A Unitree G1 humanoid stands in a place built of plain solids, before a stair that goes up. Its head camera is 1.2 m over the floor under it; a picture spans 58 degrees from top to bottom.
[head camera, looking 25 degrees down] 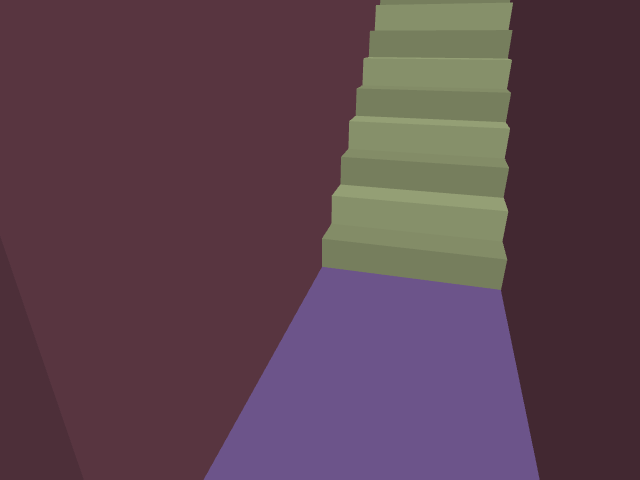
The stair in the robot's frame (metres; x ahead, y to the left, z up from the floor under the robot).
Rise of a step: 0.18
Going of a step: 0.22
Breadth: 0.98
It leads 15 degrees to the right of straight ahead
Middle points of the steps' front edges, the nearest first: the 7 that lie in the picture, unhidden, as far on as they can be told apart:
2.08 -0.48 0.18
2.30 -0.54 0.36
2.51 -0.60 0.54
2.73 -0.66 0.72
2.95 -0.72 0.89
3.16 -0.78 1.07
3.38 -0.83 1.25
